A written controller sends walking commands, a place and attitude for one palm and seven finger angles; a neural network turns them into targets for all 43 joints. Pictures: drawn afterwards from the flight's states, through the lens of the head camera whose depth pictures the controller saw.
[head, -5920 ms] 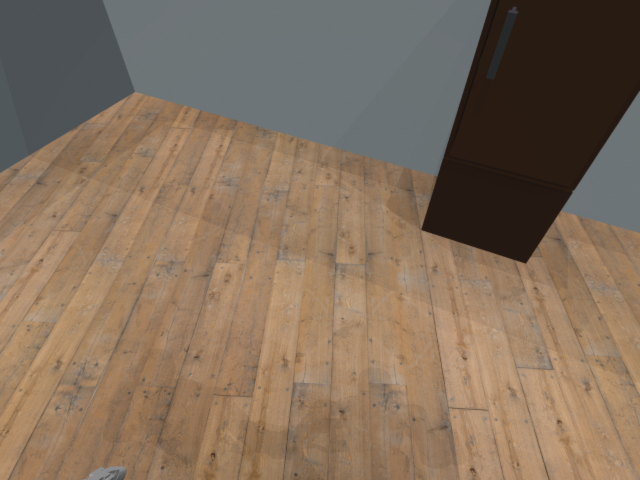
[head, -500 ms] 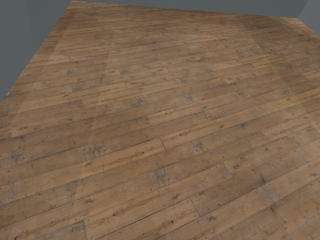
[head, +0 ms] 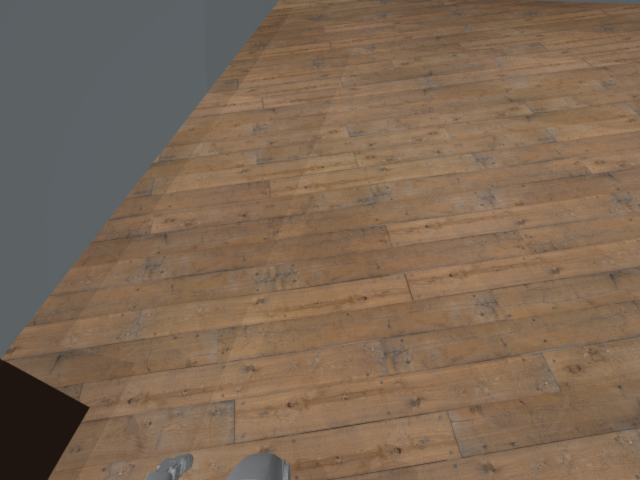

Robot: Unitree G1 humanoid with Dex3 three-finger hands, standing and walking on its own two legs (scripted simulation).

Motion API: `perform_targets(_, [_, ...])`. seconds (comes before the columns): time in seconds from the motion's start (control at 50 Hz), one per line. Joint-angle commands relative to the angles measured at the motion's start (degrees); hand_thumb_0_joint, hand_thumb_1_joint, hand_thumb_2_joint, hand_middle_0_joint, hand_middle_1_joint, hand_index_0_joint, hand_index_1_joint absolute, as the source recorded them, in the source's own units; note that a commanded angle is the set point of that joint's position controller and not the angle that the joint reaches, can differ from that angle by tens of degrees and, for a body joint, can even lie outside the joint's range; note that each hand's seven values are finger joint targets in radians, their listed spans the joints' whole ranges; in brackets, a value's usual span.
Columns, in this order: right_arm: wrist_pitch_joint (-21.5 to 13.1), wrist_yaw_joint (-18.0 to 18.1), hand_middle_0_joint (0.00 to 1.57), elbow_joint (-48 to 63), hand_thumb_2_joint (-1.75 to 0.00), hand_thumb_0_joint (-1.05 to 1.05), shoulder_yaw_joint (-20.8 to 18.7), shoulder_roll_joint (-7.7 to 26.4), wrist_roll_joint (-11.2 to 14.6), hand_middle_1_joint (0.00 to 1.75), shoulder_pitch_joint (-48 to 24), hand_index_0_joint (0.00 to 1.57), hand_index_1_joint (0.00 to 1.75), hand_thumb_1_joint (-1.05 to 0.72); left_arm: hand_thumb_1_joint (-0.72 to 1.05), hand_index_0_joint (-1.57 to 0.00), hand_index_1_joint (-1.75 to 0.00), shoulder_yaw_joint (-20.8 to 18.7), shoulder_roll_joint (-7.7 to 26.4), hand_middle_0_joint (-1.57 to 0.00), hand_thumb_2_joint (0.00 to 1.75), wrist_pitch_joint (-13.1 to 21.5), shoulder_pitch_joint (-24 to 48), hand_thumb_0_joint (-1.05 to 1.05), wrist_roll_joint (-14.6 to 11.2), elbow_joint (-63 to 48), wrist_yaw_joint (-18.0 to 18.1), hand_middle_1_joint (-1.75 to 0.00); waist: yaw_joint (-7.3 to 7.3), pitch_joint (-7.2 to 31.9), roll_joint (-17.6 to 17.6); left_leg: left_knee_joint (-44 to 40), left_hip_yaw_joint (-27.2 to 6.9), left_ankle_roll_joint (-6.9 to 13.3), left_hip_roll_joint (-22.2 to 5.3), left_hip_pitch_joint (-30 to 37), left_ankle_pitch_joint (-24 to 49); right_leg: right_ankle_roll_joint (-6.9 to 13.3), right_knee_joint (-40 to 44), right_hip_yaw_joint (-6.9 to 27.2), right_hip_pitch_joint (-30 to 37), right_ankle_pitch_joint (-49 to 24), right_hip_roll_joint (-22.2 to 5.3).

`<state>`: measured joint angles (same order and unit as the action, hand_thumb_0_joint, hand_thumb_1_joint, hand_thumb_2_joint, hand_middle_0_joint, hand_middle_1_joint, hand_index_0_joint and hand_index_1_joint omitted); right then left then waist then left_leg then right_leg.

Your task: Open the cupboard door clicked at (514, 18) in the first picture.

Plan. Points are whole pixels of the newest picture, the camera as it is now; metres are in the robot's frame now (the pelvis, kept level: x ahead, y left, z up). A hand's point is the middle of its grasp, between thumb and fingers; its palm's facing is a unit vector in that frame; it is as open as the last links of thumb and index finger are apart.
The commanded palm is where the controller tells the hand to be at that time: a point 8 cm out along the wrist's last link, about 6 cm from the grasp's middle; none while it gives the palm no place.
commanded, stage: turn to face it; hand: left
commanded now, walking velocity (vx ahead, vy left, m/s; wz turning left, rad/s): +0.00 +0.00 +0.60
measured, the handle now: out of the picture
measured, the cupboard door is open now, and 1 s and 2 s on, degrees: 0 0 0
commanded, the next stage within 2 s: take the last steps up to it in 2.00 s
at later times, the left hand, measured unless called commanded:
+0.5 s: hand out of the picture -0.02 +0.29 -0.17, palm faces +0.35 -0.90 -0.25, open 7.4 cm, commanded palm none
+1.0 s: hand out of the picture +0.00 +0.22 -0.14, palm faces +0.55 -0.78 -0.28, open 7.4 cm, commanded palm none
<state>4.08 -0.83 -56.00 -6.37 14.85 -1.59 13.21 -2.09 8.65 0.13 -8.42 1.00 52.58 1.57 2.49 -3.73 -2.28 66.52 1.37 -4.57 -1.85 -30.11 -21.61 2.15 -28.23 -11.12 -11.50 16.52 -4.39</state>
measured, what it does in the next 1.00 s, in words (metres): steps on the spot, turning left: left foot, then right foot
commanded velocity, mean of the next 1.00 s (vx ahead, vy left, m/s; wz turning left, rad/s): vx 0.00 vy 0.00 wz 0.60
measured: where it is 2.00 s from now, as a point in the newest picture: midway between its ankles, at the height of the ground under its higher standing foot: outside the picture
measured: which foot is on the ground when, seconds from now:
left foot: up 0.00-0.26, down 0.28-0.76, up 0.78-1.00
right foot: down 0.00-0.28, up 0.30-0.74, down 0.76-1.00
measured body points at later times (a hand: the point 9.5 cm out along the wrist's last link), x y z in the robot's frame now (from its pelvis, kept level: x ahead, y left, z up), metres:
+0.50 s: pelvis -0.01 +0.05 +0.00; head +0.03 +0.09 +0.44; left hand -0.04 +0.33 -0.15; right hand +0.20 -0.14 -0.12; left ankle -0.02 +0.14 -0.74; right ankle +0.02 -0.11 -0.66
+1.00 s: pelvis +0.01 +0.01 +0.00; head +0.06 +0.00 +0.45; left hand -0.03 +0.27 -0.12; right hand +0.20 -0.19 -0.16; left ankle -0.09 +0.12 -0.65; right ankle +0.06 -0.08 -0.74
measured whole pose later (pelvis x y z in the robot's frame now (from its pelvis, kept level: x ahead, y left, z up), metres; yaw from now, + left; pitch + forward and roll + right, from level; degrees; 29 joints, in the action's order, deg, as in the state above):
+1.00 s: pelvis +0.01 +0.01 +0.00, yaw +37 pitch -1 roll +2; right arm 5.0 -1.7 -55.1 -5.9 15.7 -1.4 13.4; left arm -1.1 9.6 -0.1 -9.5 1.1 49.4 1.1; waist 2.8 -4.6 -2.4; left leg 66.1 -0.2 -5.1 -1.2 -28.4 -21.9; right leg 0.7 -29.4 -9.9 -10.7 17.6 -5.9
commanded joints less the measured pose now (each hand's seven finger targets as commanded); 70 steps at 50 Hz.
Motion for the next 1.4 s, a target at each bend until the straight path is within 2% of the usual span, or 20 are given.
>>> perform_targets(0.0, [-0.3, -0.6, 0.2, 5.5, -0.9, 0.0, 0.7, 2.2, 0.2, 0.3, -3.5, 0.2, 0.3, -0.9, 0.9, -0.2, -0.3, -2.6, 11.4, -0.2, 0.9, 0.8, -4.6, 0.0, 0.4, -3.2, 0.6, -0.3, -2.8, 3.0, 11.3, -2.2, 0.8, -0.9, -1.6, -4.4, -0.7, 4.4, 8.4, 7.3, 7.2, -27.0, -15.1])
perform_targets(0.16, [-1.4, -1.1, 0.2, 9.4, -0.9, 0.0, 2.3, 3.1, 0.8, 0.3, -10.2, 0.2, 0.3, -0.9, 0.9, -0.2, -0.3, -3.6, 16.1, -0.2, 0.9, -0.3, -7.4, 0.0, 0.9, -2.1, 0.0, -0.3, -5.06, 5.6, 14.5, -23.6, 5.9, 1.3, -0.9, 6.1, -2.8, 4.1, 3.1, 3.3, 8.4, -29.9, -17.8])
perform_targets(0.22, [-2.3, -0.9, 0.2, 9.0, -0.9, 0.0, 1.5, 6.5, 0.4, 0.3, -4.8, 0.2, 0.3, -0.9, 0.9, -0.2, -0.3, -4.1, 16.9, -0.2, 0.9, -0.7, -7.1, 0.0, 0.1, -2.3, -0.4, -0.3, -1.54, 9.0, 10.5, -40.2, 6.7, 3.0, -0.6, 20.6, 10.0, -0.5, -8.5, -1.0, 2.6, -26.5, -16.5])
perform_targets(0.26, [-2.9, -0.3, 0.2, 8.0, -0.9, 0.0, -1.3, 18.2, 0.6, 0.3, 3.1, 0.2, 0.3, -0.9, 0.9, -0.2, -0.3, -2.5, 11.3, -0.2, 0.9, -0.9, -4.0, 0.0, -0.2, -6.8, -1.2, -0.3, 2.92, 12.4, -16.4, -44.9, -21.2, 15.0, -23.3, 36.5, 46.6, -7.9, -33.6, -0.1, -23.2, 21.8, -4.8])
perform_targets(0.28, [-2.9, 0.4, 0.2, 6.2, -0.9, 0.0, -1.2, 17.2, 0.9, 0.3, 5.2, 0.2, 0.3, -0.9, 0.9, -0.2, -0.3, -2.5, 12.1, -0.2, 0.9, -2.0, -1.3, 0.0, 0.3, -7.1, -0.4, -0.3, 3.75, 12.6, -11.0, -44.6, -20.9, 16.3, -23.8, 34.0, 46.2, -7.6, -38.2, 7.3, -24.6, 21.4, -4.7])
perform_targets(0.4, [-3.6, 0.8, 0.2, 9.8, -0.9, 0.0, 0.6, 10.8, 0.7, 0.3, -6.8, 0.2, 0.3, -0.9, 0.9, -0.2, -0.3, -3.4, 12.1, -0.2, 0.9, -2.2, -4.8, 0.0, 0.1, -3.9, -1.2, -0.3, -2.44, 6.0, -5.4, -47.2, -10.0, 12.2, -10.7, 21.3, 30.6, -8.4, -38.3, 9.7, -19.1, 4.6, -3.0])
perform_targets(0.58, [-3.1, 0.9, 0.2, 8.1, -0.9, 0.0, -0.5, 10.4, 0.2, 0.3, -0.8, 0.2, 0.3, -0.9, 0.9, -0.2, -0.3, -3.0, 10.4, -0.2, 0.9, -1.6, 2.1, 0.0, -0.3, -7.8, -0.5, -0.3, 0.19, 7.1, -5.5, -45.2, -20.5, 15.3, -11.0, 24.9, 31.4, -8.4, -24.4, 11.4, -17.9, 9.1, 0.2])
perform_targets(0.7, [-2.6, 0.8, 0.2, 8.8, -0.9, 0.0, -0.9, 9.4, 0.5, 0.3, -3.3, 0.2, 0.3, -0.9, 0.9, -0.2, -0.3, -2.8, 10.3, -0.2, 0.9, -0.5, -3.6, 0.0, -0.9, -7.4, 0.1, -0.3, -3.25, 9.0, -5.1, -39.0, -22.9, 11.9, -6.7, 15.0, 32.1, -6.6, -0.4, 10.1, 0.6, -0.6, 3.3])
perform_targets(0.72, [-2.7, 0.6, 0.2, 9.0, -0.9, 0.0, -0.7, 7.8, 1.0, 0.3, -3.1, 0.2, 0.3, -0.9, 0.9, -0.2, -0.3, -3.2, 12.5, -0.2, 0.9, 0.2, -6.3, 0.0, -0.6, -6.9, 0.3, -0.3, -4.56, 10.4, -0.4, -34.0, -20.3, 8.7, -3.7, 9.2, 23.7, -5.8, 8.2, 13.2, 9.1, -6.4, -1.0])
perform_targets(0.74, [-2.9, 0.2, 0.2, 10.0, -0.9, 0.0, 0.0, 3.4, 1.4, 0.3, -1.2, 0.2, 0.3, -0.9, 0.9, -0.2, -0.3, -4.3, 18.0, -0.2, 0.9, 0.8, -7.1, 0.0, 0.4, -7.0, 0.9, -0.3, -4.36, 10.7, 16.8, -21.6, -8.9, 3.3, 4.9, -3.6, 0.3, -0.2, 12.2, 28.8, 17.5, -11.9, -17.4])
perform_targets(0.76, [-2.5, 0.3, 0.2, 10.6, -0.9, 0.0, -0.4, 4.8, 0.8, 0.3, -1.1, 0.2, 0.3, -0.9, 0.9, -0.2, -0.3, -4.1, 20.0, -0.2, 0.9, 0.3, -6.0, 0.0, 0.3, -7.9, 0.8, -0.3, -4.05, 9.6, 16.1, -9.0, -5.8, 1.9, 5.7, -4.2, -13.0, 5.8, 11.6, 31.9, 10.0, -18.0, -26.3])
perform_targets(0.84, [-0.7, -0.8, 0.2, 6.3, -0.9, 0.0, -0.3, 4.6, 0.2, 0.3, 0.1, 0.2, 0.3, -0.9, 0.9, -0.2, -0.3, -2.3, 12.3, -0.2, 0.9, 0.6, 2.0, 0.0, -0.1, -8.8, 0.5, -0.3, -0.4, 1.7, 11.7, 5.9, -4.2, 0.5, 0.7, -3.9, -0.4, 3.2, 9.6, 14.0, 1.4, -18.3, -14.1])
perform_targets(1.08, [-1.1, -1.3, 0.2, 8.0, -0.9, 0.0, 1.8, 2.9, 0.9, 0.3, -8.0, 0.2, 0.3, -0.9, 0.9, -0.2, -0.3, -3.5, 16.3, -0.2, 0.9, -0.3, -6.7, 0.0, 0.7, -4.5, 0.3, -0.3, -4.93, 4.2, 15.3, -19.7, 4.4, 0.6, -0.2, 4.4, -3.9, 4.2, 4.4, 4.9, 7.8, -29.1, -16.9])
perform_targets(1.14, [-1.9, -1.0, 0.2, 8.1, -0.9, 0.0, 1.8, 3.8, 0.8, 0.3, -5.5, 0.2, 0.3, -0.9, 0.9, -0.2, -0.3, -4.1, 17.0, -0.2, 0.9, -0.7, -6.4, 0.0, 0.5, -3.9, 0.1, -0.3, -3.47, 6.4, 14.4, -31.3, 6.4, 1.9, 0.7, 11.5, 1.6, 2.0, -1.2, 2.4, 7.1, -29.2, -16.9])
perform_targets(1.16, [-2.3, -1.0, 0.2, 7.6, -0.9, 0.0, 1.4, 5.4, 0.7, 0.3, -2.4, 0.2, 0.3, -0.9, 0.9, -0.2, -0.3, -4.1, 16.7, -0.2, 0.9, -0.9, -5.8, 0.0, 0.1, -3.8, 0.0, -0.3, -1.41, 7.8, 10.6, -39.2, 5.4, 2.7, 0.1, 18.6, 8.4, -0.2, -7.2, 0.6, 3.5, -25.4, -16.2])
perform_targets(1.18, [-3.0, -0.8, 0.2, 7.0, -0.9, 0.0, 0.0, 10.8, 0.3, 0.3, 2.0, 0.2, 0.3, -0.9, 0.9, -0.2, -0.3, -4.1, 14.5, -0.2, 0.9, -1.1, -6.4, 0.0, -0.3, -4.9, -0.3, -0.3, 1.12, 11.5, -1.6, -44.2, -5.6, 6.5, -7.8, 30.1, 21.7, -4.0, -20.0, -1.4, -7.3, -13.5, -11.8])
perform_targets(1.2, [-3.1, -0.4, 0.2, 6.6, -0.9, 0.0, -1.4, 17.2, 0.4, 0.3, 5.9, 0.2, 0.3, -0.9, 0.9, -0.2, -0.3, -2.7, 10.4, -0.2, 0.9, -1.2, -3.9, 0.0, -0.6, -7.9, -0.8, -0.3, 3.07, 11.7, -18.0, -45.1, -23.8, 14.7, -22.0, 35.3, 47.5, -8.0, -32.4, 0.3, -22.4, 22.6, -3.9])
perform_targets(1.22, [-3.0, 0.3, 0.2, 4.8, -0.9, 0.0, -1.3, 16.6, 0.8, 0.3, 8.2, 0.2, 0.3, -0.9, 0.9, -0.2, -0.3, -2.4, 11.6, -0.2, 0.9, -2.0, -0.4, 0.0, 0.1, -8.7, -0.3, -0.3, 3.85, 12.1, -11.3, -44.3, -23.1, 17.0, -23.5, 33.4, 47.2, -7.2, -37.8, 7.3, -23.6, 22.7, -4.1])
perform_targets(1.3, [-3.4, 1.2, 0.2, 8.4, -0.9, 0.0, 0.7, 10.6, 0.4, 0.3, -3.6, 0.2, 0.3, -0.9, 0.9, -0.2, -0.3, -3.3, 11.9, -0.2, 0.9, -2.1, -1.8, 0.0, -0.1, -5.2, -0.9, -0.3, -1.34, 5.3, -6.1, -46.5, -13.5, 13.2, -12.7, 22.3, 32.0, -7.7, -40.5, 10.1, -21.2, 7.8, -3.9])
perform_targets(1.38, [-3.5, 1.0, 0.2, 8.9, -0.9, 0.0, 0.7, 10.2, 0.6, 0.3, -3.9, 0.2, 0.3, -0.9, 0.9, -0.2, -0.3, -3.3, 12.1, -0.2, 0.9, -2.3, -3.2, 0.0, 0.0, -4.6, -0.9, -0.3, -1.65, 5.2, -3.9, -48.5, -14.0, 13.3, -10.6, 20.7, 25.9, -8.2, -35.6, 10.4, -18.4, 4.8, -2.5])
